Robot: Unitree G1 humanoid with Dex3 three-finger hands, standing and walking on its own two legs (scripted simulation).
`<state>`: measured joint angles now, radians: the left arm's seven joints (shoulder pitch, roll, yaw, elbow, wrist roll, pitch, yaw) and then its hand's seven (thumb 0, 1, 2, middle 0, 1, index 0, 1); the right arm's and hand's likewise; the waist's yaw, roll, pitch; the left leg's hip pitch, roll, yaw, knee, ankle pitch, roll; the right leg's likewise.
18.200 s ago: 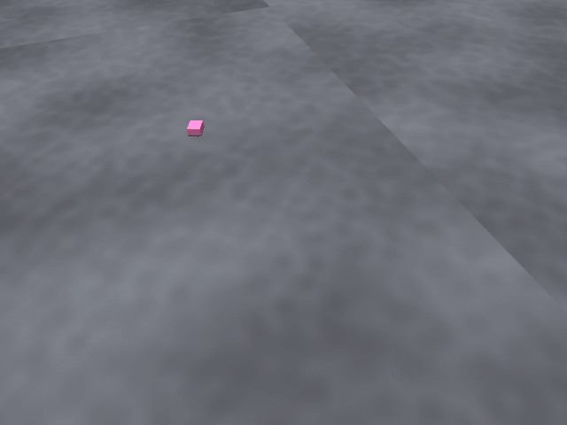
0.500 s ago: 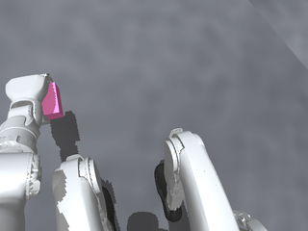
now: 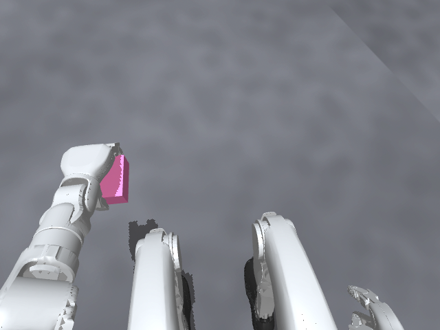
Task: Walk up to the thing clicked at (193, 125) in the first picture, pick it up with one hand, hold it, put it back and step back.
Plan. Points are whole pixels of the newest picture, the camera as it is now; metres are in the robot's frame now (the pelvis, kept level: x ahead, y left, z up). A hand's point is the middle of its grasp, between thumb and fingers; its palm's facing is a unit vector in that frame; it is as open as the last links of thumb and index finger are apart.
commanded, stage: lift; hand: left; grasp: from above
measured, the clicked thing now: (106, 180) +0.43 +0.22 -0.13
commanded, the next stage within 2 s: hold in 1.06 s
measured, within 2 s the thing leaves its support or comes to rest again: neither
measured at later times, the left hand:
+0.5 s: hand (33, 168) +0.37 +0.23 +0.09, palm faces -0.46 -0.07 -0.88, open 11.7 cm
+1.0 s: hand out of the picture +0.39 +0.23 +0.19, palm faces -0.45 -0.08 -0.89, open 11.7 cm
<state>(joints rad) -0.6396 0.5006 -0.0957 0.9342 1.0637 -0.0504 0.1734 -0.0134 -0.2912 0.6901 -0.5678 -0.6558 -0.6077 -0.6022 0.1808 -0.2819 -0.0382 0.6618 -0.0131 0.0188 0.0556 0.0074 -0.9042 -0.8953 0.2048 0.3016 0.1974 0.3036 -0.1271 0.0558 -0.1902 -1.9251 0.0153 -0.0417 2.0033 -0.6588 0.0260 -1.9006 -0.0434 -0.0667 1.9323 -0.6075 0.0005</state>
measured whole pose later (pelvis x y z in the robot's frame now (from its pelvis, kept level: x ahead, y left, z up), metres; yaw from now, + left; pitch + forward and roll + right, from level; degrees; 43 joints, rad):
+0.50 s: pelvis +0.03 +0.00 +0.18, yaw +1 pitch +20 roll -2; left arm -0.40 0.43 -0.19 0.85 1.00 0.00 0.14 -0.02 -0.31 0.70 -0.59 -0.66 -0.62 -0.62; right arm 0.22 -0.23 -0.03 0.73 0.05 0.01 -0.06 0.01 -0.91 -0.90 0.21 0.30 0.20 0.30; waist -0.08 0.04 -0.17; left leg -1.17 0.03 0.00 1.36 -0.54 0.02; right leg -1.16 -0.02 -0.04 1.30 -0.49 0.01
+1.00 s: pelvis +0.07 +0.01 +0.27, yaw +1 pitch +11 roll -1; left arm -0.35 0.38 -0.20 0.86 0.99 0.02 0.17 -0.02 -0.30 0.69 -0.57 -0.66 -0.61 -0.63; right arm 0.26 -0.25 -0.05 0.73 0.04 0.03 -0.05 0.01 -0.90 -0.90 0.20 0.30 0.20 0.30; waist -0.06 0.03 -0.08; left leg -0.67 0.02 0.03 0.88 -0.41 0.02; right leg -0.68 -0.01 -0.01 0.85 -0.36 0.02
